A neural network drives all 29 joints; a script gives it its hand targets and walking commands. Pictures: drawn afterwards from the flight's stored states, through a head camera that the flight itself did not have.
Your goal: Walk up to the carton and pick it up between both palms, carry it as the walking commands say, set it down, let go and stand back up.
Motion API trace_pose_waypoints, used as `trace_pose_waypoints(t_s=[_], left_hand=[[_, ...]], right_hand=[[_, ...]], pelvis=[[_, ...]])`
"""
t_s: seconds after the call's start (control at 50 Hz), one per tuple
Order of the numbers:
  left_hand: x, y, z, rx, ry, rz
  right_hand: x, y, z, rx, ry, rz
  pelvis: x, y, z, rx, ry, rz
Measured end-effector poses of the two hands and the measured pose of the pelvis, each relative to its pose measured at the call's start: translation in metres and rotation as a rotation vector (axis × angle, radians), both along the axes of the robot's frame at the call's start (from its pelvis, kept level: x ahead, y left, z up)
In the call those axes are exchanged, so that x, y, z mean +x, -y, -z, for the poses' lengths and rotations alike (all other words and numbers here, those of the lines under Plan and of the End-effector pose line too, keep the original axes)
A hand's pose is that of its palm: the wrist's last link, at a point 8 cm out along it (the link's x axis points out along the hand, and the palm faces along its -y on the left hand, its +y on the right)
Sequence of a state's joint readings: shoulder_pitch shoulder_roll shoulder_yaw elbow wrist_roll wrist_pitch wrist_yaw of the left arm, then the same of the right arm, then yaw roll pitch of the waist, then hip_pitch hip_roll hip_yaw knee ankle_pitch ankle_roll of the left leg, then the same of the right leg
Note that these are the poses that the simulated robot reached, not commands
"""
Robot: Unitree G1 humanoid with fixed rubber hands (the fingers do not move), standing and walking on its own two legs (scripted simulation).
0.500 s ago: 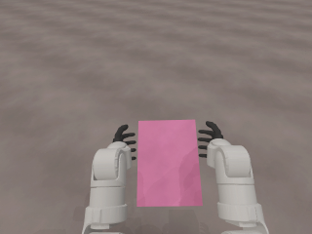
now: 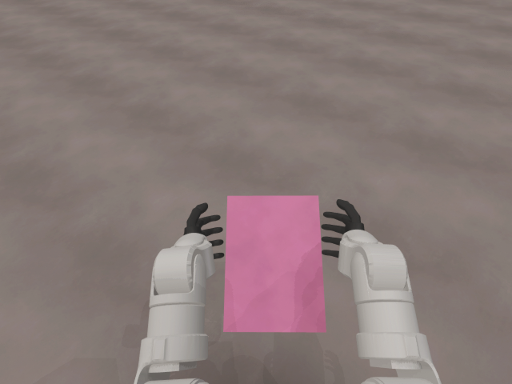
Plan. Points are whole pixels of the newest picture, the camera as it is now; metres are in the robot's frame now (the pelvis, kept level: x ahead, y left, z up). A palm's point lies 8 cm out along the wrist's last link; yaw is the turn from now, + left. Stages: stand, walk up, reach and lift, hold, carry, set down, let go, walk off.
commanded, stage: carry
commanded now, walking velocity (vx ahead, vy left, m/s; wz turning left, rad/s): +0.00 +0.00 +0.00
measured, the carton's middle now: (271, 262) +0.34 +0.00 -0.03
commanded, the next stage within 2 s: hold in 1.14 s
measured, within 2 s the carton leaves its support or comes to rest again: neither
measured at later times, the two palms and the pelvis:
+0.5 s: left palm (193, 264) +0.28 +0.12 +0.07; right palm (357, 259) +0.28 -0.13 +0.07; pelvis -0.01 +0.00 +0.00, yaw +0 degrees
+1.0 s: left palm (194, 267) +0.28 +0.12 +0.07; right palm (357, 260) +0.28 -0.13 +0.07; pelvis -0.01 +0.00 +0.00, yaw +0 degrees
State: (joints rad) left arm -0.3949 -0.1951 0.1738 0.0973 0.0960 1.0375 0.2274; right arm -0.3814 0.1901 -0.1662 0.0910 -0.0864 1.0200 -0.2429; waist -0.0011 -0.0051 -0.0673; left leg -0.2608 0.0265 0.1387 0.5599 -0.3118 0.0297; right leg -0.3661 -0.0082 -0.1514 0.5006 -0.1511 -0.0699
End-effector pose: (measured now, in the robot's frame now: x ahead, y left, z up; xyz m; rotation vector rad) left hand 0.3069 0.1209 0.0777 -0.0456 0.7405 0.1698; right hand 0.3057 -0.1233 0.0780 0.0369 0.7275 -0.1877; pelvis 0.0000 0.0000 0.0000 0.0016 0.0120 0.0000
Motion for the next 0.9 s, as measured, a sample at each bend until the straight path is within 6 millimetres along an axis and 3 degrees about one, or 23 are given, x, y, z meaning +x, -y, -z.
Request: trace_pose_waypoints(t_s=[0.12, 0.64, 0.9], left_hand=[[-0.006, 0.001, 0.011, -0.005, 0.004, 0.024], [-0.032, -0.001, 0.006, 0.02, 0.025, 0.044], [-0.031, -0.002, 0.011, 0.001, 0.022, 0.029]], right_hand=[[-0.006, 0.004, 0.005, 0.015, 0.009, -0.003], [-0.031, 0.002, 0.008, -0.006, 0.023, -0.038], [-0.028, 0.001, 0.007, -0.011, 0.02, -0.045]], pelvis=[[0.0, 0.0, 0.001, 0.0, 0.005, 0.003], [-0.011, 0.0, 0.002, 0.002, 0.029, 0.001], [-0.014, 0.002, 0.001, 0.003, 0.021, 0.001]])
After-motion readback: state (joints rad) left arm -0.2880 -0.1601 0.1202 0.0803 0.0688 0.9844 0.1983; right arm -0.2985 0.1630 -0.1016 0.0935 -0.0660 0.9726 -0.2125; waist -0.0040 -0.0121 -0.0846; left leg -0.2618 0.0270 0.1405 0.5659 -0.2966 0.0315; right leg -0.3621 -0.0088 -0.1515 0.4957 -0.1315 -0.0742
